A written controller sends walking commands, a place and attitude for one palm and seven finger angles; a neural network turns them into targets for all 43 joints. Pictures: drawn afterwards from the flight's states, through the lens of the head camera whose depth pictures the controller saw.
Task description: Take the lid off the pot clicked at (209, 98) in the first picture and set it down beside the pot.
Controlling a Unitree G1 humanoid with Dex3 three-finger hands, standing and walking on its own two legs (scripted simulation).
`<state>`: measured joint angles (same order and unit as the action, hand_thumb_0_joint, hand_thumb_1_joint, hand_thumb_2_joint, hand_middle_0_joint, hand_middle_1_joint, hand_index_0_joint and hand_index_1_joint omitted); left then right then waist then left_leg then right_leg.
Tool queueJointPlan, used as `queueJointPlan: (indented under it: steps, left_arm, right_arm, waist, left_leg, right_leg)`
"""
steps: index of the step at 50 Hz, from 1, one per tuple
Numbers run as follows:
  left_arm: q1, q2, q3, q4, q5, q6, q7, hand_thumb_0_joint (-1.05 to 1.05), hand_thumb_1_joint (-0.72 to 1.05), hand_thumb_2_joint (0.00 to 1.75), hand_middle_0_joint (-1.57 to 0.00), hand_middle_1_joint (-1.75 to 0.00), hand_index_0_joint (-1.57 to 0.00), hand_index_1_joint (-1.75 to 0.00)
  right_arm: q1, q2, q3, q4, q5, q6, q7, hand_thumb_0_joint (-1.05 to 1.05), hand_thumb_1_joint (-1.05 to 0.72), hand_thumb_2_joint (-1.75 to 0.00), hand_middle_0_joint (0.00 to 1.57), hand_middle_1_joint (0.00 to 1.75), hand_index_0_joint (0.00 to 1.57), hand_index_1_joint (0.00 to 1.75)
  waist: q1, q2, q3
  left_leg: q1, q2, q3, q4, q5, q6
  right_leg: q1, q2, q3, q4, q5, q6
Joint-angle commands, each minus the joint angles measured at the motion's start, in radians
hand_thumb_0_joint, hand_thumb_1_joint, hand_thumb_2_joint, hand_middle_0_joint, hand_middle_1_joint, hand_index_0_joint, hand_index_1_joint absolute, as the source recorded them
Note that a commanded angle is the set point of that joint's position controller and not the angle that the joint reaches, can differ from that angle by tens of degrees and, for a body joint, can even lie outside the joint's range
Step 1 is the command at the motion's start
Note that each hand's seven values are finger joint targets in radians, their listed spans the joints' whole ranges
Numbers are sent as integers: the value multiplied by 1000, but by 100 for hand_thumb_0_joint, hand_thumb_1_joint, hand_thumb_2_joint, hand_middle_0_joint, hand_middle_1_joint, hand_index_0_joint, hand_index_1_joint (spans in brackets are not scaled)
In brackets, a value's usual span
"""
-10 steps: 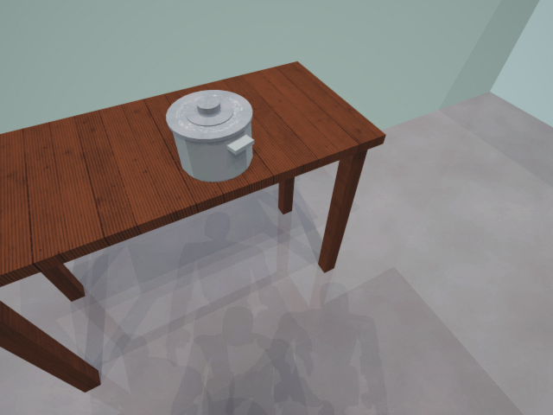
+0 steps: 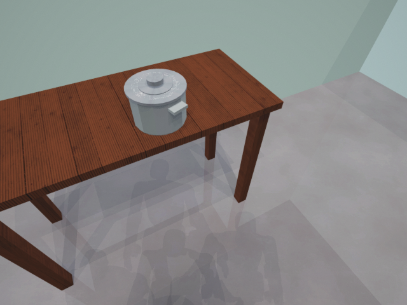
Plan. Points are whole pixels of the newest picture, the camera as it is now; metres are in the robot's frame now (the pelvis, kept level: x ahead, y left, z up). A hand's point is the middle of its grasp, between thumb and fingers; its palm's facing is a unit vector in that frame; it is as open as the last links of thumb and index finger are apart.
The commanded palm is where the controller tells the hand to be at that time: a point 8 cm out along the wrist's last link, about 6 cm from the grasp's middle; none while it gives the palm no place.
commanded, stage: look at it before walking up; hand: left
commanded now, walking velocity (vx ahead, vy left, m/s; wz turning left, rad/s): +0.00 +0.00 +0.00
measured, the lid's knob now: (154, 79) +0.68 +0.19 +0.08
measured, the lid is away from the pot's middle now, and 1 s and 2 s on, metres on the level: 0.00 0.00 0.00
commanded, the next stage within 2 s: turn to face it in 0.44 s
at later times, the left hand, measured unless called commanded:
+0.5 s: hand out of the picture +0.00 +0.18 -0.18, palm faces +0.03 -0.98 -0.20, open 7.4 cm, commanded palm none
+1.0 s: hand out of the picture +0.01 +0.23 -0.19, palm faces +0.23 -0.94 -0.24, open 7.4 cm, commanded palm none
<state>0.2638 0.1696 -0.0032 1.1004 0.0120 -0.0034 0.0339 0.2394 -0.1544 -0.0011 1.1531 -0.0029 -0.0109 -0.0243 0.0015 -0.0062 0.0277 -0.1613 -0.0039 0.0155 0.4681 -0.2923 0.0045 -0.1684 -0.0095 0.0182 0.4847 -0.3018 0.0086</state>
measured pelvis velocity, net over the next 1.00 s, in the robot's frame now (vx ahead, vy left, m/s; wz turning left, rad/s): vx -0.02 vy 0.02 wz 0.22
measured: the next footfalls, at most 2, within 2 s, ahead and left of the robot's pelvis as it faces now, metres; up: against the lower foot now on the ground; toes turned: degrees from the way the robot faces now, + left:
right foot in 1.34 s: +0.09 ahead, -0.12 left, +0.00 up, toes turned +25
left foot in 1.70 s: +0.00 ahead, +0.11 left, +0.00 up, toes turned +28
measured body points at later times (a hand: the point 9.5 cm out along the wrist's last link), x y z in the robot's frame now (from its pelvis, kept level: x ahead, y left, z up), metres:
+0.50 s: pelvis +0.00 +0.00 +0.00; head +0.02 +0.00 +0.45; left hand +0.00 +0.23 -0.16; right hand +0.00 -0.22 -0.16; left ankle -0.03 +0.12 -0.74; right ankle -0.03 -0.12 -0.74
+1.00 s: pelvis -0.02 +0.02 -0.02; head +0.02 +0.04 +0.43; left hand +0.00 +0.28 -0.17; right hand +0.08 -0.23 -0.15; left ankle -0.02 +0.10 -0.74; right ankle -0.03 -0.12 -0.69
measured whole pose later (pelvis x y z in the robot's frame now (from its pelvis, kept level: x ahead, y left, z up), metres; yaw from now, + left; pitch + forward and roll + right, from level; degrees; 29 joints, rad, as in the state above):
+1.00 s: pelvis -0.02 +0.02 -0.02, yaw +13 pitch +0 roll +0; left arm 0.19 0.23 0.07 0.95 0.02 0.06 0.03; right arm 0.23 -0.21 -0.06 0.96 -0.02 0.01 -0.01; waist -0.03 -0.04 0.08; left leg -0.34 -0.05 0.04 0.66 -0.32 0.07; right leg -0.41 -0.08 -0.03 1.02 -0.52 0.03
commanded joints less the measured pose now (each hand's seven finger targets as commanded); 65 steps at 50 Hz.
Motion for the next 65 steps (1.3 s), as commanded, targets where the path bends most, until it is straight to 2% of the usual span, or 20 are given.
queueJointPlan:
  steps: [1, 27, 33, 36, 38, 39, 40, 41, 42, 44, 45, 46, 47, 48, 50, 53, 60, 63, 64, 65]
  left_arm:
    - [60, 113, 25, -36, 3, -11, 12, 0, 90, 90, -20, -30, -20, -30]
    - [85, 85, 28, -18, 2, -13, 12, 0, 90, 90, -20, -30, -20, -30]
    - [58, 119, 62, -78, 2, 10, 12, 0, 90, 90, -20, -30, -20, -30]
    - [63, 140, 81, -113, 4, 15, 12, 0, 90, 90, -20, -30, -20, -30]
    - [70, 180, 96, -137, 5, 15, 13, 0, 90, 90, -20, -30, -20, -30]
    - [72, 195, 101, -148, 7, 13, 14, 0, 90, 90, -20, -30, -20, -30]
    - [67, 201, 104, -158, 12, 14, 17, 0, 90, 90, -20, -30, -20, -30]
    - [47, 203, 105, -170, 19, 14, 19, 0, 90, 90, -20, -30, -20, -30]
    - [13, 207, 105, -182, 21, 14, 17, 0, 90, 90, -20, -30, -20, -30]
    - [-38, 217, 106, -211, 8, 19, 10, 0, 90, 90, -20, -30, -20, -30]
    - [-46, 168, 102, -237, 4, 30, 1, 0, 90, 90, -20, -30, -20, -30]
    - [-99, 132, 89, -290, 1, 32, -1, 0, 90, 90, -20, -30, -20, -30]
    - [-147, 152, 91, -293, 10, 42, 8, 0, 90, 90, -20, -30, -20, -30]
    - [-155, 146, 95, -286, 9, 40, 2, 0, 90, 90, -20, -30, -20, -30]
    - [-111, 150, 95, -257, 10, 32, -14, 0, 90, 90, -20, -30, -20, -30]
    - [-92, 150, 92, -251, 5, 34, -18, 0, 90, 90, -20, -30, -20, -30]
    - [-149, 147, 81, -307, 0, 32, -14, 0, 90, 90, -20, -30, -20, -30]
    - [-75, 148, 79, -300, -7, 25, -9, 0, 90, 90, -20, -30, -20, -30]
    - [-36, 153, 82, -290, -8, 20, -6, 0, 90, 90, -20, -30, -20, -30]
    - [3, 178, 87, -285, -4, 12, -2, 0, 90, 90, -20, -30, -20, -30]
  right_arm:
    - [53, -106, -22, -23, -2, -15, -10, 0, -90, -90, 20, 30, 20, 30]
    - [86, -86, -20, -12, -1, -20, -16, 0, -90, -90, 20, 30, 20, 30]
    - [59, -129, -44, -69, -4, 4, -12, 0, -90, -90, 20, 30, 20, 30]
    - [37, -138, -57, -123, -6, 14, -8, 0, -90, -90, 20, 30, 20, 30]
    - [28, -123, -64, -154, -6, 18, -4, 0, -90, -90, 20, 30, 20, 30]
    - [7, -114, -68, -172, -7, 22, -2, 0, -90, -90, 20, 30, 20, 30]
    - [-17, -111, -71, -191, -7, 26, -2, 0, -90, -90, 20, 30, 20, 30]
    - [-39, -109, -74, -207, -7, 25, 4, 0, -90, -90, 20, 30, 20, 30]
    - [-23, -105, -75, -212, -5, 22, 10, 0, -90, -90, 20, 30, 20, 30]
    - [86, -113, -75, -191, -9, 13, 18, 0, -90, -90, 20, 30, 20, 30]
    - [147, -200, -91, -192, -18, 8, 18, 0, -90, -90, 20, 30, 20, 30]
    - [196, -277, -110, -195, -25, 13, 16, 0, -90, -90, 20, 30, 20, 30]
    - [199, -269, -104, -186, -23, 18, 7, 0, -90, -90, 20, 30, 20, 30]
    - [135, -257, -98, -208, -24, 19, 2, 0, -90, -90, 20, 30, 20, 30]
    - [30, -232, -83, -250, -20, 10, 0, 0, -90, -90, 20, 30, 20, 30]
    - [17, -238, -83, -260, -15, 7, -1, 0, -90, -90, 20, 30, 20, 30]
    - [34, -266, -97, -278, -22, 25, 2, 0, -90, -90, 20, 30, 20, 30]
    - [-6, -274, -101, -297, -22, 30, 3, 0, -90, -90, 20, 30, 20, 30]
    - [-18, -268, -101, -301, -17, 31, 4, 0, -90, -90, 20, 30, 20, 30]
    - [-28, -236, -97, -305, -8, 32, 5, 0, -90, -90, 20, 30, 20, 30]
  waist:
    - [-1, 0, 40]
    - [-1, 5, 31]
    - [5, 35, 27]
    - [12, -20, 12]
    - [22, -114, -32]
    - [25, -180, -33]
    - [30, -197, -22]
    - [28, -190, 9]
    - [3, -168, 14]
    - [-50, -106, -35]
    - [-80, 146, -33]
    - [-98, 328, 2]
    - [-104, 216, 2]
    - [-67, 148, 18]
    - [-20, 82, -4]
    - [-19, 121, -49]
    - [-48, 140, -53]
    - [-14, 136, -92]
    - [4, 116, -106]
    - [28, 53, -91]
  left_leg:
    - [1, 94, -82, -77, 205, 29]
    - [15, 95, -85, -81, 258, 32]
    - [-103, 112, -149, -25, 266, 57]
    - [-201, 77, -140, 60, 225, 51]
    - [-250, 20, -50, 222, 158, 22]
    - [-267, 5, -3, 326, -10, 3]
    - [-294, 10, 9, 388, -189, -7]
    - [-297, 35, 4, 401, -260, -10]
    - [-250, 48, 0, 321, -244, -11]
    - [-41, 21, 43, 61, 59, -5]
    - [54, 169, -250, -66, 202, 78]
    - [48, 358, -538, -180, 382, 208]
    - [-10, 364, -581, -194, 229, 235]
    - [-50, 326, -557, -194, 124, 227]
    - [-74, 249, -445, -190, 122, 190]
    - [-24, 193, -348, -172, 239, 174]
    - [14, 192, -402, -132, 344, 188]
    - [-42, 172, -397, -65, 408, 161]
    - [-78, 148, -381, -23, 388, 136]
    - [-171, 106, -346, 41, 286, 96]
  right_leg:
    - [-65, -80, 59, -83, 193, -25]
    - [-46, -81, 48, -85, 233, -24]
    - [-42, -85, -19, 9, 163, -17]
    - [0, -129, 7, 5, 169, -38]
    - [44, -244, 82, -42, 218, -102]
    - [40, -320, 139, -78, 275, -153]
    - [32, -378, 165, -81, 356, -205]
    - [-2, -398, 140, -66, 409, -219]
    - [-32, -384, 95, -9, 479, -200]
    - [-108, -290, -48, 158, 453, -96]
    - [-296, -151, -144, 381, 127, -6]
    - [-441, -39, -114, 570, -363, 42]
    - [-451, -61, -1, 667, -332, 22]
    - [-467, -71, 27, 703, -242, 19]
    - [-426, -76, 27, 687, -111, 32]
    - [-386, -59, 14, 605, -69, 54]
    - [-316, -12, -4, 372, -137, 52]
    - [-149, 17, -2, 196, -87, 36]
    - [-67, 20, -6, 89, -12, 36]
    - [44, -6, 21, -66, 84, 33]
